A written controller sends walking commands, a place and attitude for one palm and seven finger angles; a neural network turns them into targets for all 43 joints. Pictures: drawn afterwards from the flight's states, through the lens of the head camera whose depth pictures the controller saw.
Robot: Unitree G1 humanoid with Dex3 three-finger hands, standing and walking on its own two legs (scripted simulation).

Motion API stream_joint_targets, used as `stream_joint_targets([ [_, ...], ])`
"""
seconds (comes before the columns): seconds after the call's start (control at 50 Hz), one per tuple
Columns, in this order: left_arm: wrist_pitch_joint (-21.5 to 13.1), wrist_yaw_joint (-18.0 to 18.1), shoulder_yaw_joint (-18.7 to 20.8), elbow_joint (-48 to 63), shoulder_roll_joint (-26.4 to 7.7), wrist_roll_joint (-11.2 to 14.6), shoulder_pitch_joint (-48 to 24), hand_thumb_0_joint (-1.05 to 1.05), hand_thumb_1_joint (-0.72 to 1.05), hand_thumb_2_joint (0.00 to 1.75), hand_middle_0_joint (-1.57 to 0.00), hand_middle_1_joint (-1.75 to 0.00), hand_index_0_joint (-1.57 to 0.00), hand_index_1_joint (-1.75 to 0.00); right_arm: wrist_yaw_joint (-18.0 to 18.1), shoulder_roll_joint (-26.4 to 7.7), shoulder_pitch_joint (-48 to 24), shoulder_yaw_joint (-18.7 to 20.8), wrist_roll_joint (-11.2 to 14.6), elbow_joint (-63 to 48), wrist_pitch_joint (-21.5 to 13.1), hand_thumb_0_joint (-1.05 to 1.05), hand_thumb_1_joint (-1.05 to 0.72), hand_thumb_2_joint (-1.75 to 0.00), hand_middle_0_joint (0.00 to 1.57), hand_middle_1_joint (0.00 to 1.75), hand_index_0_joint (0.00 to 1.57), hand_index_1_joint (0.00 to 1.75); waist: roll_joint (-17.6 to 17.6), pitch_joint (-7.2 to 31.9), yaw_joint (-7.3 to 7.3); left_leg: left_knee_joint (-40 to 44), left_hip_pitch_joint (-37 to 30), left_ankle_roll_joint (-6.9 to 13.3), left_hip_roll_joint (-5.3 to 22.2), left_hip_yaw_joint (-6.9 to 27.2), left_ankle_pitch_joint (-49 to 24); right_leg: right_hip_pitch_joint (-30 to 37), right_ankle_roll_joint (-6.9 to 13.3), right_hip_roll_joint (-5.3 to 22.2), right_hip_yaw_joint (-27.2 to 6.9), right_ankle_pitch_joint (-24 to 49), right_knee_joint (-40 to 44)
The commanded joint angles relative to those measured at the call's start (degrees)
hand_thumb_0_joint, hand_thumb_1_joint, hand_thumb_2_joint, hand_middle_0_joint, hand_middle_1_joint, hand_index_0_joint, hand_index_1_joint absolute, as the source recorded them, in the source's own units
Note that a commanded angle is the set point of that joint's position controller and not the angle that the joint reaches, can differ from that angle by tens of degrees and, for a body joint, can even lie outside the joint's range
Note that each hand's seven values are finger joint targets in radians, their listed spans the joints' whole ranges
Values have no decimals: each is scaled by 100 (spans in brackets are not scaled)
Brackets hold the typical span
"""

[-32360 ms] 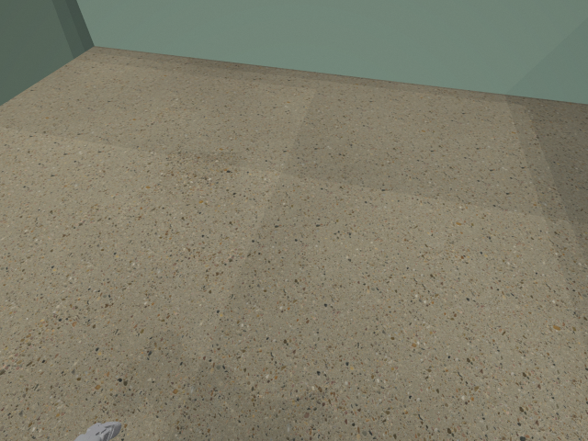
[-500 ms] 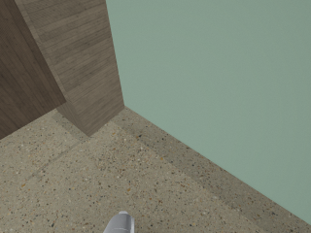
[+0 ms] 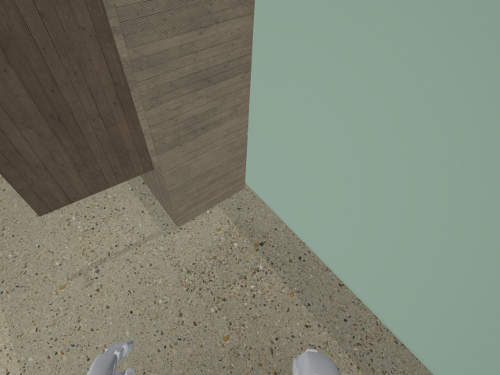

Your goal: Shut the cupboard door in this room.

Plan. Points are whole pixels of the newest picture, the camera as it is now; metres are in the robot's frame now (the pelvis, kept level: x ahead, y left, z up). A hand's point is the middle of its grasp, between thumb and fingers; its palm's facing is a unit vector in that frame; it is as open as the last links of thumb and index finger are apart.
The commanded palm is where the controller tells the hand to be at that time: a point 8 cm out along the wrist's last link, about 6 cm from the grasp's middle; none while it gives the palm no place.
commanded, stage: turn to face it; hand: left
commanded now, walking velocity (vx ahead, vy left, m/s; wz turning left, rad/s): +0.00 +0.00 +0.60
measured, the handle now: out of the picture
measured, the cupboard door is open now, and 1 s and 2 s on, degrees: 85 85 85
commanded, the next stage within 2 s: take the last steps up to it in 0.82 s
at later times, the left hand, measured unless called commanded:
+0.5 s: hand out of the picture +0.03 +0.16 -0.15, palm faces +0.32 -0.91 -0.27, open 7.4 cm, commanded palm none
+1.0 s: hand out of the picture -0.03 +0.20 -0.17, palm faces +0.50 -0.83 -0.24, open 7.4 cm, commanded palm none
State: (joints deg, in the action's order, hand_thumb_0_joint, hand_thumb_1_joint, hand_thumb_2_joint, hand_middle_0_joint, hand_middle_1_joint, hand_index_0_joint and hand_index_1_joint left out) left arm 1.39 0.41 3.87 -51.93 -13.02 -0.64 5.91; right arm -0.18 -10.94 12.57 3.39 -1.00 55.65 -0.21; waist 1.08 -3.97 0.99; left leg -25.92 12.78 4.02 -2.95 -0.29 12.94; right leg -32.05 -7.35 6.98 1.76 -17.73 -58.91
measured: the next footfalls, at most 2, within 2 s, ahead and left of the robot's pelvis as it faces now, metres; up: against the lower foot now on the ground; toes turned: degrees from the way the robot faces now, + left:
right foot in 0.16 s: +0.11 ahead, -0.15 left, +0.00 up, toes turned +1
left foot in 0.64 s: +0.01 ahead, +0.09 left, +0.00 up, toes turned +28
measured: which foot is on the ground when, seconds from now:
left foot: down 0.00-0.16, up 0.18-0.62, down 0.64-1.00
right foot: up 0.00-0.14, down 0.16-0.64, up 0.66-1.00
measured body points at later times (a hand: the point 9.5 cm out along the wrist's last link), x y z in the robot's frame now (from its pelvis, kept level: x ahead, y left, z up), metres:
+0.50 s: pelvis +0.03 -0.05 +0.00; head +0.08 -0.06 +0.45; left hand +0.02 +0.20 -0.13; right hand +0.18 -0.28 -0.16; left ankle -0.03 +0.10 -0.67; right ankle +0.07 -0.15 -0.74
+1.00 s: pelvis +0.01 -0.02 +0.00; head +0.03 +0.00 +0.45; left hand -0.06 +0.24 -0.15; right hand +0.19 -0.19 -0.14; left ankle -0.02 +0.08 -0.74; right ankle +0.07 -0.15 -0.69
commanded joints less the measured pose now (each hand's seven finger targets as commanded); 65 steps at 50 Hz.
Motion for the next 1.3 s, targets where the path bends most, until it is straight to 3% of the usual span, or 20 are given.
stream_joint_targets([
  [0.0, -59, 56, 36, 524, -351, 17, -66, 0, 90, 90, -20, -30, -20, -30, 78, -1112, 303, 297, -36, -345, -39, 0, -90, -90, 20, 30, 20, 30, -830, 580, 78, 325, -550, 641, 1530, 1516, -3267, 320, 20, -215, 10, -338, 1020],
  [0.1, -190, 82, 35, 507, -495, 73, 400, 0, 90, 90, -20, -30, -20, -30, 96, -1169, 101, 334, 2, -438, 56, 0, -90, -90, 20, 30, 20, 30, -894, 805, -184, -437, -107, 290, 1237, 1814, -3101, 1914, 183, -428, 37, 514, 3153],
  [0.12, -268, 102, 76, 444, -740, 35, 631, 0, 90, 90, -20, -30, -20, -30, 67, -993, 132, 318, 52, -461, 45, 0, -90, -90, 20, 30, 20, 30, -349, 926, -284, -973, 585, -37, 932, 1619, -2165, 2904, 273, 4, -272, 1480, 3767],
  [0.14, -327, 163, 177, 370, -1274, -58, 970, 0, 90, 90, -20, -30, -20, -30, 28, -596, 238, 252, 99, -539, 28, 0, -90, -90, 20, 30, 20, 30, 1265, 1239, -386, -2407, 1768, -514, 73, 644, 770, 3991, 824, 1629, -1609, 3171, 3812],
  [0.16, -295, 156, 165, 354, -1381, -21, 1147, 0, 90, 90, -20, -30, -20, -30, 48, -737, 192, 287, 74, -638, 79, 0, -90, -90, 20, 30, 20, 30, 1274, 1245, -368, -3501, 1932, -658, -42, 378, 2493, 3509, 1459, 2443, -1911, 4369, 3713],
  [0.18, -298, 177, 112, 425, -1135, -3, 931, 0, 90, 90, -20, -30, -20, -30, 45, -831, 237, 302, 42, -535, 155, 0, -90, -90, 20, 30, 20, 30, 700, 1022, -259, -4168, 1783, -666, 188, 600, 2092, 3003, 1594, 2149, -1472, 4007, 3774],
  [0.28, -284, 157, 17, 557, -704, -7, 297, 0, 90, 90, -20, -30, -20, -30, -109, -676, 275, 265, -5, -334, 355, 0, -90, -90, 20, 30, 20, 30, 984, 401, 53, -4692, 1878, -845, 493, 264, 907, 2325, 1185, 1260, 14, 2744, 3950],
  [0.5, -160, 125, 187, 223, -1144, -115, 1044, 0, 90, 90, -20, -30, -20, -30, -143, -552, -745, 96, 49, -651, 285, 0, -90, -90, 20, 30, 20, 30, 1185, 470, -402, -1964, 1044, -784, 473, -466, 1301, 2679, 1408, 1520, 507, 2779, 3583],
  [0.58, -102, 82, 211, 121, -1140, -32, 961, 0, 90, 90, -20, -30, -20, -30, -112, -808, -216, 125, 31, -518, 161, 0, -90, -90, 20, 30, 20, 30, 624, 807, -36, 99, -577, -612, 463, -543, -229, 2045, 859, 1317, 908, 2293, 2489],
  [0.62, -46, 48, 4, 427, -483, 7, 732, 0, 90, 90, -20, -30, -20, -30, -31, -1887, 385, 368, 9, -479, 98, 0, -90, -90, 20, 30, 20, 30, -1953, 1135, 330, 622, -1738, 386, 2694, 2085, -3576, -8, 187, 153, 845, -2079, 307],
  [0.64, 14, 92, -1, 430, -610, -8, 561, 0, 90, 90, -20, -30, -20, -30, 8, -1862, 494, 333, 16, -374, 145, 0, -90, -90, 20, 30, 20, 30, -1428, 1130, 351, 441, -1494, 791, 2886, 1745, -4046, 117, 276, 198, 337, -2109, -143],
  [0.76, 63, 39, 34, -146, -612, 5, 815, 0, 90, 90, -20, -30, -20, -30, 140, -1193, -377, 122, 28, -478, 53, 0, -90, -90, 20, 30, 20, 30, -899, 542, -102, 536, -907, 436, 1694, 671, -3557, 262, 192, -18, 64, -601, -626],
  [0.9, 91, 81, -24, -69, -473, 8, 525, 0, 90, 90, -20, -30, -20, -30, 136, -1085, -73, 137, 3, -308, 57, 0, -90, -90, 20, 30, 20, 30, -855, 396, 3, 836, -798, 592, 1747, 1140, -2394, 474, 163, -130, 24, -670, 329],
  [1.0, -32, -1, -79, -64, -283, -16, 509, 0, 90, 90, -20, -30, -20, -30, 106, -1037, 30, 156, -47, -200, 46, 0, -90, -90, 20, 30, 20, 30, -1098, 403, 22, 1099, -267, 603, 1636, 1576, 203, 1265, 354, -360, 228, -884, 1683],
  [1.06, -176, -44, -71, -330, -243, -45, 1248, 0, 90, 90, -20, -30, -20, -30, 95, -908, -74, 144, -11, -137, 29, 0, -90, -90, 20, 30, 20, 30, -668, 380, -343, 607, 776, 309, 1228, 1402, 1534, 2805, 456, -496, 392, -121, 3264],
  [1.08, -244, -14, -14, -439, -482, -99, 1636, 0, 90, 90, -20, -30, -20, -30, 81, -639, -37, 114, 27, -135, 7, 0, -90, -90, 20, 30, 20, 30, 110, 375, -523, -351, 1616, 30, 731, 993, 1900, 3616, 584, 7, -208, -543, 4014],
  [1.1, -284, 46, 112, -492, -1044, -179, 1999, 0, 90, 90, -20, -30, -20, -30, 52, -228, -108, 22, 77, -314, -15, 0, -90, -90, 20, 30, 20, 30, 1938, 224, -695, -2015, 2813, -349, -52, 40, 2070, 3982, 1109, 1542, -2248, -1845, 4953],
  [1.12, -257, 92, 99, -451, -1121, -67, 2058, 0, 90, 90, -20, -30, -20, -30, -1, -673, -540, 106, -30, -467, 30, 0, -90, -90, 20, 30, 20, 30, 1423, -295, -790, -2850, 2931, -367, 241, 326, 1987, 3017, 1420, 2140, -2805, -2413, 5410],
  [1.2, -461, 97, -63, -357, -358, -20, 1252, 0, 90, 90, -20, -30, -20, -30, -138, -490, 104, 174, -82, 24, 112, 0, -90, -90, 20, 30, 20, 30, 641, -844, -113, -3769, 2433, -460, 615, 332, 151, 1872, 1118, 1216, -1299, -1394, 5382],
  [1.28, -579, 90, -105, -602, -171, -12, 1798, 0, 90, 90, -20, -30, -20, -30, -147, -317, 347, 149, -55, 190, 96, 0, -90, -90, 20, 30, 20, 30, 785, -445, -156, -3769, 2512, -641, 626, 101, -494, 2575, 975, 836, -266, 305, 5153],
])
